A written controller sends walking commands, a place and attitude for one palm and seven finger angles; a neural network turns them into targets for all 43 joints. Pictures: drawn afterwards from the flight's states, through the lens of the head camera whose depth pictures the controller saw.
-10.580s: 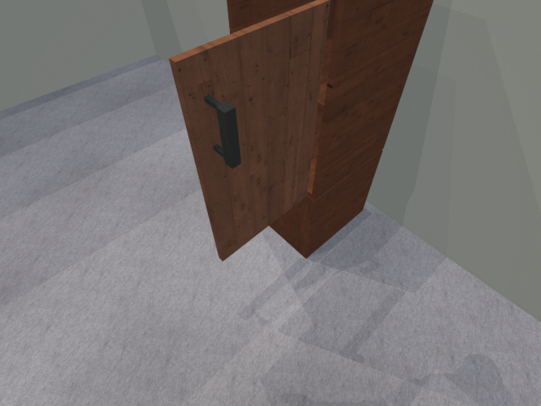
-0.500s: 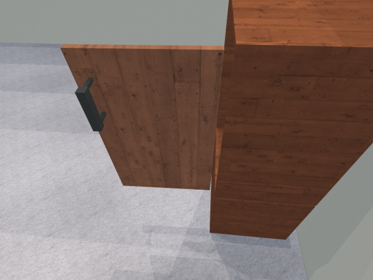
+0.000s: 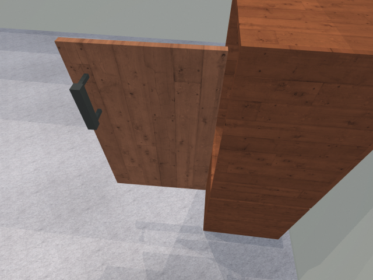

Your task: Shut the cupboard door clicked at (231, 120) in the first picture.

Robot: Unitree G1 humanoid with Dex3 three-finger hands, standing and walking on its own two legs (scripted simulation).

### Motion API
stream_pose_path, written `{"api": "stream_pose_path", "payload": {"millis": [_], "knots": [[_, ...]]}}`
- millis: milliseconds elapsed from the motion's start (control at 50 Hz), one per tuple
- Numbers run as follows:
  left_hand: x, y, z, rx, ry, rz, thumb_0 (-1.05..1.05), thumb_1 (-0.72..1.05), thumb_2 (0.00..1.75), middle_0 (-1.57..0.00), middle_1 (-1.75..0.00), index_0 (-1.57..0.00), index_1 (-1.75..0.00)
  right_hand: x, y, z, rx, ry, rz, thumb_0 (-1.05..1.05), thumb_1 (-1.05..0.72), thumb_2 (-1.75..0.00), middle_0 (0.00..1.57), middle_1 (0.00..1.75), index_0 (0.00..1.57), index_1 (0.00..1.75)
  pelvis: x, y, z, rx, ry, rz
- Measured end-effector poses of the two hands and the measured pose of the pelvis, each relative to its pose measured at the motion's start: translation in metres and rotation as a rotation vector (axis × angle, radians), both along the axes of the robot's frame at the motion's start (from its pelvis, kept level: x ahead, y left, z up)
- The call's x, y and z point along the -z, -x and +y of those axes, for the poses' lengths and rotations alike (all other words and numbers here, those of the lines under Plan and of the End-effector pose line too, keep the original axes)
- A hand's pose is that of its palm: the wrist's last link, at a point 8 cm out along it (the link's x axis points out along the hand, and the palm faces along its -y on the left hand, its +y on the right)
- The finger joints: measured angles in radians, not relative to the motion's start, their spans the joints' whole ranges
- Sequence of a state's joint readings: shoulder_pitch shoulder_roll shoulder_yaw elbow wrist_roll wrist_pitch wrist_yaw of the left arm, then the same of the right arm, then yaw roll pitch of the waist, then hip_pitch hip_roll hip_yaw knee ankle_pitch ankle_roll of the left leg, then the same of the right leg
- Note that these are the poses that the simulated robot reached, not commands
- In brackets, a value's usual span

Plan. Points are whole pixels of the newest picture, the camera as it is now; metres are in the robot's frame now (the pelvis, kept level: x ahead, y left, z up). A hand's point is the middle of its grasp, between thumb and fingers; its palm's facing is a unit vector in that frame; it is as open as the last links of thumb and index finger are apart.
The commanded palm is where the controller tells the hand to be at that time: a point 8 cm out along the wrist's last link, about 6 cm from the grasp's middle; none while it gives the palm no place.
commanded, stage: shuffle to correct the standing spot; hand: left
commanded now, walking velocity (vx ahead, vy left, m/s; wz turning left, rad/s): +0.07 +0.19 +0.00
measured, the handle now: (89, 102) +0.48 +0.27 +0.11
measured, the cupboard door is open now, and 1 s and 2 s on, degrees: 92 92 92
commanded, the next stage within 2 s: come to a stop and stand still in 0.24 s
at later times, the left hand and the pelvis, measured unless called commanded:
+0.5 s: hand out of the picture +0.07 +0.24 -0.17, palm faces +0.02 -0.96 -0.29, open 7.3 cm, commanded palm none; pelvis +0.02 +0.04 -0.01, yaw +0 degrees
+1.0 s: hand out of the picture +0.04 +0.23 -0.18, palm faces -0.02 -0.98 -0.20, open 7.3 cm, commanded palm none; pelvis +0.03 +0.06 +0.00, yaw -1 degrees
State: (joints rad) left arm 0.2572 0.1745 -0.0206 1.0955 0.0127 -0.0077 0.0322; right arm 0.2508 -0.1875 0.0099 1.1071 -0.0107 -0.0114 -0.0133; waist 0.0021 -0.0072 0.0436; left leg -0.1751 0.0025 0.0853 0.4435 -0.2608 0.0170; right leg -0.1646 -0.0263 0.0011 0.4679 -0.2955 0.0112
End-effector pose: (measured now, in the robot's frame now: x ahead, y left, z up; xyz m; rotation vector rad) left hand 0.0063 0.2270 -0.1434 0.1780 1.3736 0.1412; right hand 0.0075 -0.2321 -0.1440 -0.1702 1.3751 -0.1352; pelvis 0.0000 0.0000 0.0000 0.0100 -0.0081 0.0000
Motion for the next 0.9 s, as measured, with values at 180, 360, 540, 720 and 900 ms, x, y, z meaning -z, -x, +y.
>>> {"api": "stream_pose_path", "payload": {"millis": [180,360,540,720,900], "knots": [[0.007,-0.005,0.022,-0.044,-0.010,0.000,0.00,0.91,0.90,-0.20,-0.30,-0.21,-0.30,0.001,-0.029,0.011,-0.016,0.018,-0.026,0.01,-0.90,-0.90,0.20,0.30,0.20,0.30,0.007,-0.013,0.017,-0.007,-0.001,0.006],[0.002,-0.032,0.058,-0.034,-0.071,-0.009,0.00,0.91,0.90,-0.20,-0.30,-0.20,-0.30,0.006,-0.049,0.034,-0.021,0.006,-0.072,0.01,-0.90,-0.90,0.20,0.30,0.20,0.30,0.010,-0.017,0.035,0.017,-0.010,0.003],[-0.004,-0.058,0.054,0.009,-0.067,-0.098,0.00,0.91,0.90,-0.20,-0.30,-0.20,-0.30,0.016,-0.057,0.043,0.003,-0.023,-0.069,0.01,-0.92,-0.90,0.20,0.30,0.20,0.30,0.011,-0.023,0.041,0.001,-0.001,0.009],[0.003,-0.060,0.053,0.002,0.000,-0.054,0.00,0.92,0.90,-0.20,-0.30,-0.20,-0.30,-0.003,-0.051,0.056,0.004,0.016,-0.056,0.01,-0.93,-0.90,0.20,0.30,0.20,0.30,0.002,-0.031,0.053,0.019,-0.001,0.004],[0.004,-0.049,0.055,0.006,0.016,-0.013,0.00,0.92,0.90,-0.20,-0.30,-0.20,-0.30,-0.006,-0.027,0.065,0.027,0.017,0.004,0.01,-0.92,-0.90,0.20,0.30,0.20,0.30,-0.002,-0.033,0.057,0.020,0.008,-0.004]]}}
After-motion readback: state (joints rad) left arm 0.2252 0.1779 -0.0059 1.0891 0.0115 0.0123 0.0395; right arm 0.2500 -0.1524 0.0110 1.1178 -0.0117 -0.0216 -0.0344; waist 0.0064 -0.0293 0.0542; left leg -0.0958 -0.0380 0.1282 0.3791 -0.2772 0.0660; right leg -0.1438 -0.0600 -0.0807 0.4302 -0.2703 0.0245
